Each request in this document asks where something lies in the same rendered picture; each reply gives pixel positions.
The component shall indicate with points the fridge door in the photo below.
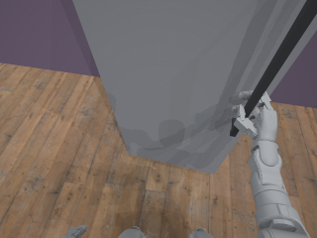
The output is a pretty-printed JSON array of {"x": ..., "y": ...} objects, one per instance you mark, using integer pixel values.
[{"x": 173, "y": 69}]

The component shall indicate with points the right robot hand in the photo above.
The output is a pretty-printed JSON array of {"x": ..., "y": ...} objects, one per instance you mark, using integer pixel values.
[{"x": 265, "y": 120}]

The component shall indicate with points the robot right forearm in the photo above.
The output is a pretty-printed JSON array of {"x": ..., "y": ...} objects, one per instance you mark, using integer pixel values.
[{"x": 274, "y": 209}]

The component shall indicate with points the handle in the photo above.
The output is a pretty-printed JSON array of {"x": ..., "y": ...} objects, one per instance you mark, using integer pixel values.
[{"x": 301, "y": 23}]

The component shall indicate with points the left robot shin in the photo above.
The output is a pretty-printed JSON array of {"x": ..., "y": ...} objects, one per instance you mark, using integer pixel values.
[{"x": 135, "y": 227}]

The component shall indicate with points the robot right upper arm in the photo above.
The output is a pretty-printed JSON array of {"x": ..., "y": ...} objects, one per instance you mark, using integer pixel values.
[{"x": 277, "y": 233}]

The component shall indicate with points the left robot hand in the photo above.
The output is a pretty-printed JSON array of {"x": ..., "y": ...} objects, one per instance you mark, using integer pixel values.
[{"x": 75, "y": 232}]

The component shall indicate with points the robot left thigh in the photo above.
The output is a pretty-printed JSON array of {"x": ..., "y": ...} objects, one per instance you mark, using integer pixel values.
[{"x": 132, "y": 233}]

